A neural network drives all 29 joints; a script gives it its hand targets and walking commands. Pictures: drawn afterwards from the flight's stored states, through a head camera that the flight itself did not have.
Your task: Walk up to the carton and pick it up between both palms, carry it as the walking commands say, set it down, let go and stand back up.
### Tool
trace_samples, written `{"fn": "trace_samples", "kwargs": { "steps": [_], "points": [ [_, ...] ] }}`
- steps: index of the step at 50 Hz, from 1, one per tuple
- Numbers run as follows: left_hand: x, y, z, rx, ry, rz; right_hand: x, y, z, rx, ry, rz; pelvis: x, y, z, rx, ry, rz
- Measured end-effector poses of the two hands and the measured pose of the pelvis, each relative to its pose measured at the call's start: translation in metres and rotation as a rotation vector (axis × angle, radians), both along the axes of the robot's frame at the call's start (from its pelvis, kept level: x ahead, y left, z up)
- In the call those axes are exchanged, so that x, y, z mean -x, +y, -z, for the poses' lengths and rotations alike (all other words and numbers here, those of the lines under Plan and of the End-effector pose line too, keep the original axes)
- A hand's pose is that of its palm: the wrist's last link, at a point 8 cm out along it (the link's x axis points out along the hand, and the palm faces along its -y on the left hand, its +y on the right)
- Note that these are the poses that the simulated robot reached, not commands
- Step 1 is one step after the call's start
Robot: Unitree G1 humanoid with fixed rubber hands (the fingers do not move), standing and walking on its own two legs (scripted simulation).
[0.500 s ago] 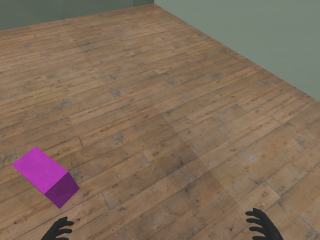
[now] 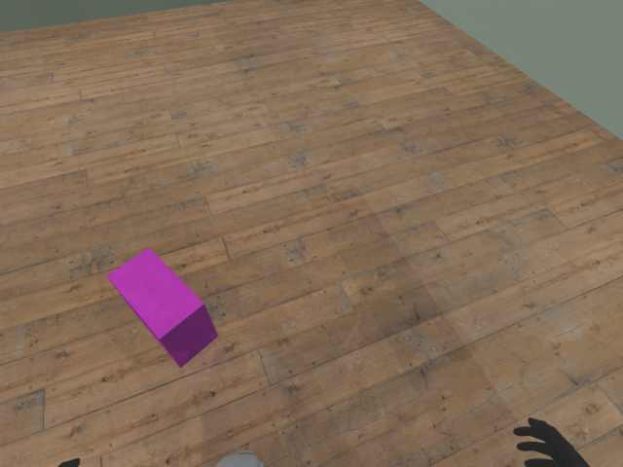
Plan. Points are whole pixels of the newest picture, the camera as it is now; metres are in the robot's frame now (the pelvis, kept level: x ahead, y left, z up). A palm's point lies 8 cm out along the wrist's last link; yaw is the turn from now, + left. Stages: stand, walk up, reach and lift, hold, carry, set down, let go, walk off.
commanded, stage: walk up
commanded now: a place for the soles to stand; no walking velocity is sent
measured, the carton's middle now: (165, 307) +0.64 +0.46 -0.63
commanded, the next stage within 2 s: none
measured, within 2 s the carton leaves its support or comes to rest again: neither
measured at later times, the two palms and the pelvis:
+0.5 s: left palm out of the picture +0.12 +0.39 -0.07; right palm (501, 409) +0.21 -0.24 -0.05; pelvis +0.07 +0.05 +0.02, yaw +11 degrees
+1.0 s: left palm out of the picture +0.07 +0.44 -0.08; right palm (407, 334) +0.32 -0.14 -0.08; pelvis +0.12 +0.12 +0.00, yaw +22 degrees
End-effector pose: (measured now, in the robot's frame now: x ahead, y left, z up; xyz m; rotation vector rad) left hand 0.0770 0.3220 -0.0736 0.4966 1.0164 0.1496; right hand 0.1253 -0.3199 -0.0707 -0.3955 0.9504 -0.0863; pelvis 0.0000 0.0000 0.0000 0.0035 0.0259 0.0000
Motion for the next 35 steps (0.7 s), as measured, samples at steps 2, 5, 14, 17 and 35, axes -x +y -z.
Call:
{"fn": "trace_samples", "kwargs": {
  "steps": [2, 5, 14, 17, 35],
  "points": [
    [-0.001, 0.025, 0.013, 0.002, 0.004, -0.017, -0.008, 0.02, 0.005, 0.018, 0.008, -0.022, -0.005, 0.018, 0.009, 0.016, -0.011, -0.024],
    [-0.011, 0.043, 0.017, 0.024, -0.018, -0.044, -0.009, 0.046, 0.001, 0.019, 0.03, -0.031, -0.013, 0.036, 0.007, 0.035, -0.032, -0.052],
    [-0.037, 0.075, -0.003, 0.047, -0.079, -0.102, -0.027, 0.077, -0.02, 0.06, 0.08, -0.065, -0.039, 0.063, -0.014, 0.049, -0.037, -0.124],
    [-0.037, 0.079, -0.005, 0.043, -0.072, -0.124, -0.042, 0.082, -0.021, 0.06, 0.084, -0.089, -0.047, 0.065, -0.016, 0.045, -0.031, -0.146],
    [-0.027, 0.056, -0.018, -0.014, -0.074, -0.279, -0.145, 0.088, 0.003, -0.004, 0.068, -0.246, -0.102, 0.044, -0.012, -0.018, -0.037, -0.291]
  ]
}}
